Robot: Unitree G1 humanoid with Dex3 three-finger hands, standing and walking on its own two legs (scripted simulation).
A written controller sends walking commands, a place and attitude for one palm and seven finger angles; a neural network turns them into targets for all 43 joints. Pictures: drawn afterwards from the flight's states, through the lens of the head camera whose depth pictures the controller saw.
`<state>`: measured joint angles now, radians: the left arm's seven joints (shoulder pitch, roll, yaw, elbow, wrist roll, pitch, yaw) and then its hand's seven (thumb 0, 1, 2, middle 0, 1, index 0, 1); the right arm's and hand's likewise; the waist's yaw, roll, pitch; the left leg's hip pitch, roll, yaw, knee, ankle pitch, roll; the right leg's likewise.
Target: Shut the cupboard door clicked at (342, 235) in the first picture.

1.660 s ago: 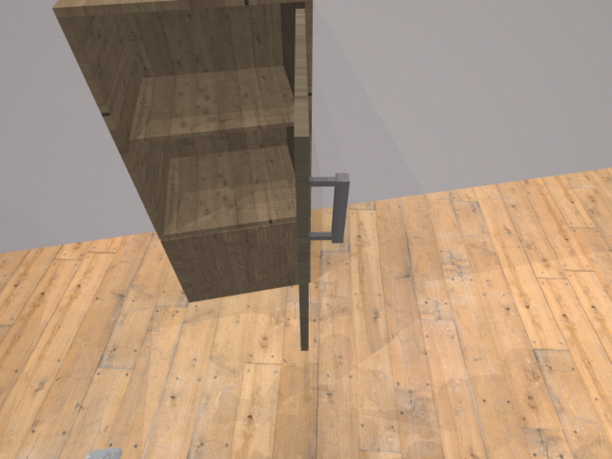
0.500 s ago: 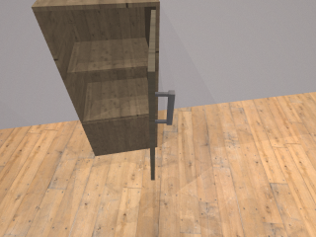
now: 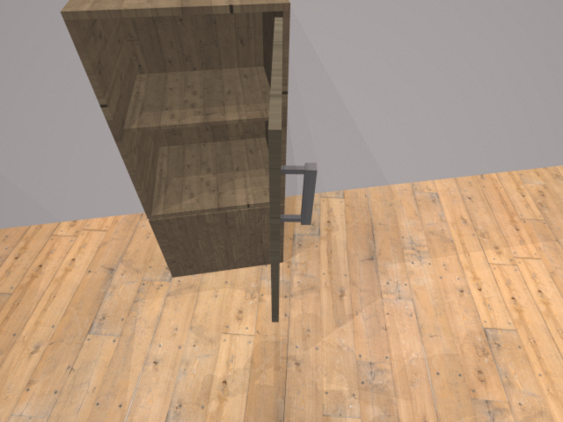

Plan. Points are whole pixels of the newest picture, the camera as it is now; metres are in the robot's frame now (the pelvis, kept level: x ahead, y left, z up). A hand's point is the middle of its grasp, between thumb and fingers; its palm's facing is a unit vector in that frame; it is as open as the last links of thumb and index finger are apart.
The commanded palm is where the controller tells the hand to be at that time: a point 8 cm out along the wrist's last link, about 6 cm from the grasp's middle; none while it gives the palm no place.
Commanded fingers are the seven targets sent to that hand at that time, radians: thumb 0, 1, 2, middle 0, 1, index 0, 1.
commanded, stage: walk around to get in front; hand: left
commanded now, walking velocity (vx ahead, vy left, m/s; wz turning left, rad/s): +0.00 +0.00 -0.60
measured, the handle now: (297, 195) +0.48 +0.01 +0.05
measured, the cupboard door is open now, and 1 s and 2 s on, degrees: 80 80 80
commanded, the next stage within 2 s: none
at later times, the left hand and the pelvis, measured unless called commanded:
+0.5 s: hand out of the picture +0.05 +0.17 -0.18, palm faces -0.13 -0.95 -0.27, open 7.3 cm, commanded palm none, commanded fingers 0.00 0.90 0.90 -0.20 -0.30 -0.20 -0.30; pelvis -0.02 -0.03 -0.02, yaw -12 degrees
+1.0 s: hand out of the picture +0.13 +0.22 -0.18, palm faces -0.39 -0.89 -0.24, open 7.4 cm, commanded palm none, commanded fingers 0.00 0.90 0.90 -0.20 -0.30 -0.20 -0.30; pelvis -0.03 +0.04 -0.01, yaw -29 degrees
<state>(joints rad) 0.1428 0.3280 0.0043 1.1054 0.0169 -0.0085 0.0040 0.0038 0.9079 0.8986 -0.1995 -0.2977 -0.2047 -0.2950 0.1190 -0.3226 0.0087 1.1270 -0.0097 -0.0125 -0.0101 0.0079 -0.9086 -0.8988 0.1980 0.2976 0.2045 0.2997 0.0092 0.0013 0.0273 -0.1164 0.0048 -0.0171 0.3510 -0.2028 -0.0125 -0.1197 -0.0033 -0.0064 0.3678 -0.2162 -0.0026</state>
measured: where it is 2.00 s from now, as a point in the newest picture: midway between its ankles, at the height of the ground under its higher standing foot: outside the picture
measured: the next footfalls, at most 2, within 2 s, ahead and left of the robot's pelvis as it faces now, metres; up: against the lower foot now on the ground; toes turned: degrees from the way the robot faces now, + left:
left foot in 0.88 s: +0.04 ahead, +0.12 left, +0.00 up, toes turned -27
right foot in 1.32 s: -0.10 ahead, -0.09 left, +0.00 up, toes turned -46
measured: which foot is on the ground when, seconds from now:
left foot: down 0.00-0.38, up 0.40-0.86, down 0.88-1.00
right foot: down 0.00-0.88, up 0.90-1.00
